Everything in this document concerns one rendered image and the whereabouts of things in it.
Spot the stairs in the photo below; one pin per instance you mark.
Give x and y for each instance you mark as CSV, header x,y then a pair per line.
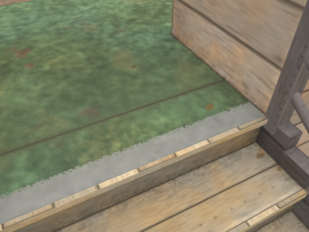
x,y
216,199

